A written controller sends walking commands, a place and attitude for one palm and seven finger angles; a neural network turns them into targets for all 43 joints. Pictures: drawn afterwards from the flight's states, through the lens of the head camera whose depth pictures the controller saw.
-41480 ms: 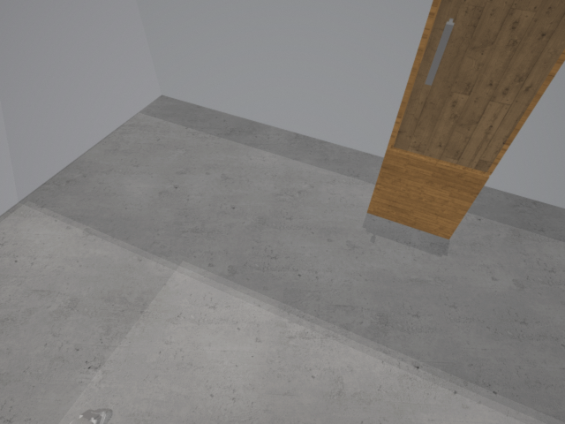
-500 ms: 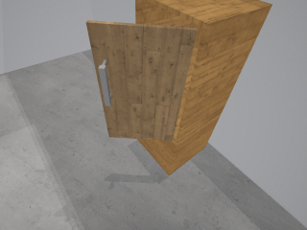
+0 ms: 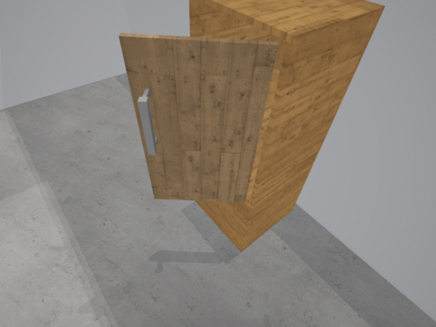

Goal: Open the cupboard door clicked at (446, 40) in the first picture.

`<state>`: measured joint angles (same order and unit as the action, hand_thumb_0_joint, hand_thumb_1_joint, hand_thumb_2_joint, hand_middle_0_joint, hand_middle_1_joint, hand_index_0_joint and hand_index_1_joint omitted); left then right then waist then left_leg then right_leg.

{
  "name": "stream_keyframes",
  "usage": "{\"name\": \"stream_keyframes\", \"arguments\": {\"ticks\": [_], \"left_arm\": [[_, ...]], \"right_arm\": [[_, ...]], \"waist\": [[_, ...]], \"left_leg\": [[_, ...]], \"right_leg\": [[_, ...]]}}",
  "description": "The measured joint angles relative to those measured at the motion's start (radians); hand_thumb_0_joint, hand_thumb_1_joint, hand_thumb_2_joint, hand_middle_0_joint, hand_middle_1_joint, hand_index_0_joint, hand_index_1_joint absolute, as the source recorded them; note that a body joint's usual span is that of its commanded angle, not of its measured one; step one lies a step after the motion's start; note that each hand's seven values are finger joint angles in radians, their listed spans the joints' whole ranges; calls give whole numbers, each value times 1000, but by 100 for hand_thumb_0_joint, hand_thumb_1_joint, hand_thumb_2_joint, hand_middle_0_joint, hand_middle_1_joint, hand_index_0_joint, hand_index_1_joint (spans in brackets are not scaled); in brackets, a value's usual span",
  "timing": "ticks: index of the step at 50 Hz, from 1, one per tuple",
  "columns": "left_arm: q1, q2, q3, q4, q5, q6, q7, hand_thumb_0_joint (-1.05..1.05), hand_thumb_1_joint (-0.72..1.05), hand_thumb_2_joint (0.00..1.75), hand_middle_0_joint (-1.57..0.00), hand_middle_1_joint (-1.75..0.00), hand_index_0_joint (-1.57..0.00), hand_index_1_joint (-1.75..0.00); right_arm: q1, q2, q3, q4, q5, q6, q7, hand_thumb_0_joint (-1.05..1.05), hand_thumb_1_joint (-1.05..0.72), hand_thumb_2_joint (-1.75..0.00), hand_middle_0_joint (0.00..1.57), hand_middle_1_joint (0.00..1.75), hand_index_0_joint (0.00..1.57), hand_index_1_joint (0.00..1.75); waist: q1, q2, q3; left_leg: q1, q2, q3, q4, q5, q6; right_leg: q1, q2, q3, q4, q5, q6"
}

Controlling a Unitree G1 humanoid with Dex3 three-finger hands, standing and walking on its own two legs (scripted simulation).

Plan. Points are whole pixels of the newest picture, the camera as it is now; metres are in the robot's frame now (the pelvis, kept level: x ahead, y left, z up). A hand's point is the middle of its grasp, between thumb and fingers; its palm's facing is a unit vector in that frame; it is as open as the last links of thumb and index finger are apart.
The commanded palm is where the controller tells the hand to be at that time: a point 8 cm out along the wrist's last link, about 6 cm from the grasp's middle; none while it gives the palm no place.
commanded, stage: shuffle to correct the standing spot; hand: left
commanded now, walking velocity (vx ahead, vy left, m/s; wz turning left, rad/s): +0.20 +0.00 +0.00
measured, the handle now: (149, 123) +0.59 +0.22 +0.04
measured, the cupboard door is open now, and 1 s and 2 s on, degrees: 50 50 50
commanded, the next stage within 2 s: come to a stop and stand still in 0.06 s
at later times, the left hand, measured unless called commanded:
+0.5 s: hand out of the picture +0.06 +0.17 -0.18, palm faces +0.01 -0.98 -0.17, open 7.3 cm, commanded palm none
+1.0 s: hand out of the picture +0.08 +0.17 -0.16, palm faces -0.03 -0.97 -0.24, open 7.3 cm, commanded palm none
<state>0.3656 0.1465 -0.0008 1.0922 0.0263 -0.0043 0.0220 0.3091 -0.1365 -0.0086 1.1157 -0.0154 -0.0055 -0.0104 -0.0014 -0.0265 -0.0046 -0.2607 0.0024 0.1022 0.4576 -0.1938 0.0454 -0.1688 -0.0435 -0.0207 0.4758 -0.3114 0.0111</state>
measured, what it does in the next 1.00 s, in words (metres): steps on the spot: right foot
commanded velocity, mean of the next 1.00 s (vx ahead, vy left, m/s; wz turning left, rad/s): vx -0.02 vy -0.01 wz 0.00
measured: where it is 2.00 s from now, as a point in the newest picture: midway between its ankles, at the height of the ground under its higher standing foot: outside the picture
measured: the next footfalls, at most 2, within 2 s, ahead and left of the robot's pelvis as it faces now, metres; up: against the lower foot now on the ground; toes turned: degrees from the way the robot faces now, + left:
right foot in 0.40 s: +0.09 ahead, -0.12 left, +0.00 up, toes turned -5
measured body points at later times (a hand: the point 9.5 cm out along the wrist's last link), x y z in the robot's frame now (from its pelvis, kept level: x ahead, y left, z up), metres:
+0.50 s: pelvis +0.05 +0.01 +0.00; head +0.08 +0.01 +0.45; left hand +0.06 +0.22 -0.17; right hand +0.05 -0.21 -0.16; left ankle +0.04 +0.09 -0.74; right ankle +0.05 -0.12 -0.74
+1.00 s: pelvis +0.04 -0.01 +0.00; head +0.04 -0.03 +0.45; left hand +0.08 +0.22 -0.14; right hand +0.06 -0.24 -0.17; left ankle +0.04 +0.09 -0.74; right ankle +0.05 -0.12 -0.74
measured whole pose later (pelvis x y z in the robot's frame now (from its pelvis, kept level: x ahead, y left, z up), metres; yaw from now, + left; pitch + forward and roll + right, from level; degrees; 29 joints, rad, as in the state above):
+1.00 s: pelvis +0.04 -0.01 +0.00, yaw -1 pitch -1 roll +1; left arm 0.25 0.16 -0.02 1.03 0.01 -0.01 0.02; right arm 0.28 -0.19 0.01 1.02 -0.02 -0.01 -0.01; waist -0.02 0.04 0.02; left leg -0.20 0.01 0.12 0.47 -0.25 0.03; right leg -0.24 -0.04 -0.06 0.52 -0.26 -0.01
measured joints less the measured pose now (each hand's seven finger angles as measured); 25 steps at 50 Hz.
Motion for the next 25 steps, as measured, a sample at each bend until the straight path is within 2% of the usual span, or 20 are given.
{"name": "stream_keyframes", "arguments": {"ticks": [4,10,13,15,17,18,20,21,25], "left_arm": [[27,-4,9,-8,2,-7,-7,0,91,89,-20,-29,-20,-30],[81,-18,22,0,-4,-16,-7,0,91,89,-20,-30,-20,-30],[94,-16,24,20,-3,-4,-3,0,91,89,-20,-30,-20,-30],[78,-19,17,34,-6,7,3,0,91,89,-20,-30,-20,-30],[47,-21,12,37,-11,13,8,0,91,89,-20,-30,-20,-30],[29,-22,11,33,-12,12,9,0,91,89,-20,-30,-20,-30],[-3,-16,10,15,-14,4,10,0,91,89,-20,-30,-20,-30],[-21,-15,10,9,-14,2,11,0,91,89,-20,-30,-20,-30],[-75,-6,11,-21,-6,9,20,1,92,89,-20,-30,-20,-30]], "right_arm": [[21,-1,-7,-4,-2,4,3,0,-91,-90,20,30,20,30],[41,-9,-9,-14,-3,-6,6,1,-91,-90,20,30,20,30],[28,2,-4,-19,0,-26,-2,1,-91,-90,20,30,20,30],[14,9,2,-26,0,-43,-18,1,-91,-90,20,30,20,30],[-1,18,10,-26,0,-47,-34,1,-91,-90,20,30,20,30],[-7,20,12,-22,1,-44,-39,1,-92,-90,20,30,20,30],[-16,24,13,-17,8,-37,-41,1,-93,-90,20,30,20,30],[-20,24,11,-13,11,-33,-41,1,-93,-90,20,30,20,30],[-36,16,-2,-2,9,-11,-42,2,-94,-90,20,30,20,30]], "waist": [[7,5,-10],[16,14,-7],[18,-24,3],[17,-31,16],[12,-30,36],[10,-29,47],[9,-33,65],[8,-29,71],[7,-1,66]], "left_leg": [[-18,3,-5,48,-48,0],[-36,21,-21,160,-113,-3],[-5,3,4,157,-143,4],[19,0,23,133,-146,13],[47,-3,32,95,-129,16],[60,-6,33,77,-120,16],[75,-17,36,58,-111,11],[80,-19,33,56,-111,8],[82,-9,27,31,-99,0]], "right_leg": [[-6,5,3,21,-8,-8],[17,20,-8,57,-60,11],[14,-2,8,106,-92,6],[-31,-7,2,205,-143,-8],[-61,-8,-12,228,-169,-13],[-63,-10,-20,190,-136,-12],[-56,-16,-24,80,19,-10],[-50,-18,-27,69,46,-3],[-45,-7,-34,44,29,6]]}}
